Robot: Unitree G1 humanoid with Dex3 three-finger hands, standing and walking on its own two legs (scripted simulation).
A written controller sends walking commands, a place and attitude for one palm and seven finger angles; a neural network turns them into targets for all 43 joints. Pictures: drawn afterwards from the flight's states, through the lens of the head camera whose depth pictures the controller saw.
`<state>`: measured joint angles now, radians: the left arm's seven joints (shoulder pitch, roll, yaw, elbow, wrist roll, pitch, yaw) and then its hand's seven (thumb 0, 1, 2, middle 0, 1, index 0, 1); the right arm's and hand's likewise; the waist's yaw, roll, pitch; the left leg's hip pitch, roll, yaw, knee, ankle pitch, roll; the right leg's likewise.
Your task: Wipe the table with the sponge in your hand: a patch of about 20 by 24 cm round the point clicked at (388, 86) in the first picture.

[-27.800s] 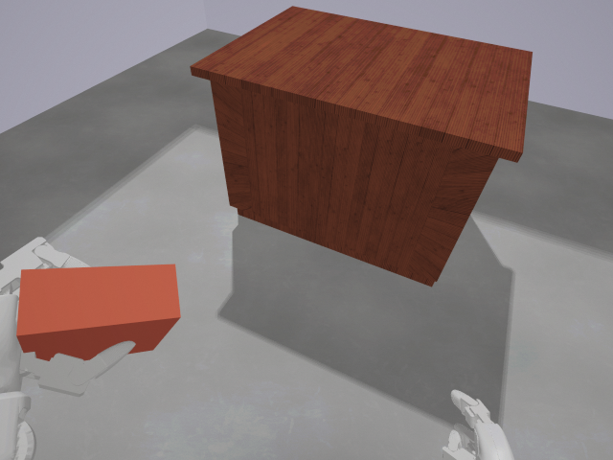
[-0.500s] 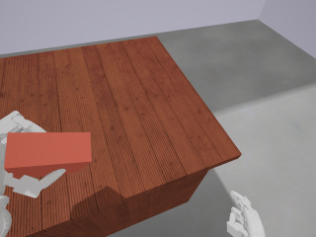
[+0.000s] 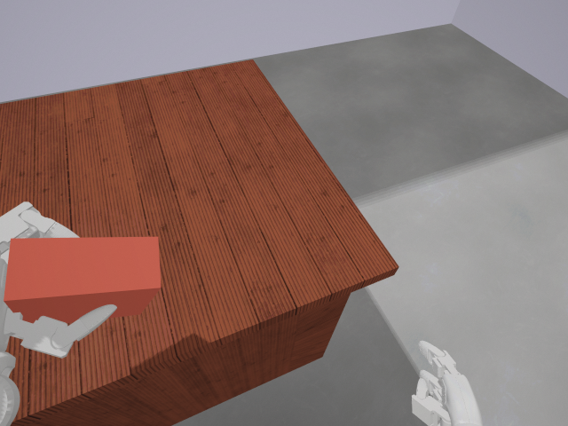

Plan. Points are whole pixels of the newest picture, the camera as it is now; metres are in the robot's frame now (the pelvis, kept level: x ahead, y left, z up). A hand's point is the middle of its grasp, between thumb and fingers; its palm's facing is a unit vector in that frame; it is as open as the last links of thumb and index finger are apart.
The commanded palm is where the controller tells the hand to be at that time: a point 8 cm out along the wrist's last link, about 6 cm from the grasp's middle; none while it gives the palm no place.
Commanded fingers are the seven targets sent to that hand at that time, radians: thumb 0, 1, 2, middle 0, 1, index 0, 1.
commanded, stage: shuffle to correct the standing spot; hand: left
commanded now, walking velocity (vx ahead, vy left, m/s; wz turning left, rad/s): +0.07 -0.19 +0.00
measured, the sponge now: (109, 282) +0.23 +0.21 +0.13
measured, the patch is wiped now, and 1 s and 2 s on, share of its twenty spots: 0.00 0.00 0.00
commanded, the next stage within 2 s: come to a stop and stand still in 0.02 s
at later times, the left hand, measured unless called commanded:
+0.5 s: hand (57, 278) +0.23 +0.26 +0.15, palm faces +0.36 -0.83 -0.42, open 9.6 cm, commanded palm +0.17 +0.29 +0.18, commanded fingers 0.00 0.10 1.30 -1.20 -1.60 -1.20 -1.60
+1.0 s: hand out of the picture +0.21 +0.32 +0.16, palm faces +0.37 -0.84 -0.39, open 9.6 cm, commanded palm +0.15 +0.35 +0.18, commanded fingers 0.00 0.10 1.30 -1.20 -1.60 -1.20 -1.60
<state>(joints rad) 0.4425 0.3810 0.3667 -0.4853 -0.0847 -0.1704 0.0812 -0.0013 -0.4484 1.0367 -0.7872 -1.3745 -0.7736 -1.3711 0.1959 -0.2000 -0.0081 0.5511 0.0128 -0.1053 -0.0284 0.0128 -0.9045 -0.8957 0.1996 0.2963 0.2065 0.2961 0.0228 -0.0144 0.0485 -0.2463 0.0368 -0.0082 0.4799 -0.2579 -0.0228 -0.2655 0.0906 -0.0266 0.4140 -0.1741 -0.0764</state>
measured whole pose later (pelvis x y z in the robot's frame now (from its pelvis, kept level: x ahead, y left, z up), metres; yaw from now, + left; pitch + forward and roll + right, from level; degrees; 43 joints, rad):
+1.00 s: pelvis +0.00 +0.07 +0.00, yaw +2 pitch +0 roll -1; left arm 0.44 0.38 0.34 -0.48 -0.04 -0.18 0.10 0.00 -0.45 1.04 -0.79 -1.38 -0.77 -1.37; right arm 0.22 -0.18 0.03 0.56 0.01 -0.11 -0.04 0.01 -0.90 -0.90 0.20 0.30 0.21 0.30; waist 0.02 -0.03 0.05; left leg -0.19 -0.06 0.01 0.40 -0.22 0.07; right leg -0.20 -0.01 -0.01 0.35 -0.15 0.02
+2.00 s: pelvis +0.00 +0.07 +0.00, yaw -1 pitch +1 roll -1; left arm 0.30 0.42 0.46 -0.38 -0.06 -0.26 0.05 0.00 -0.45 1.04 -0.78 -1.38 -0.77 -1.38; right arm 0.18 -0.20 -0.01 0.58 0.02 -0.15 0.04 0.01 -0.91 -0.90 0.20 0.30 0.21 0.30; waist 0.02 0.03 0.06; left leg -0.22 -0.06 0.05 0.46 -0.25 0.07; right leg -0.27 -0.01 0.03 0.44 -0.19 0.03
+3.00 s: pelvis -0.01 +0.06 +0.00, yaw +1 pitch +0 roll -1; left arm 0.42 0.36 0.34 -0.40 -0.04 -0.22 0.07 0.00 -0.45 1.04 -0.79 -1.38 -0.78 -1.37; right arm 0.21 -0.20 0.03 0.58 0.01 -0.12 -0.03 0.01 -0.90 -0.90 0.20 0.30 0.21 0.30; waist 0.04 -0.02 0.05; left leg -0.20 -0.05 0.02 0.43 -0.23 0.07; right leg -0.22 0.00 0.00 0.36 -0.15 0.02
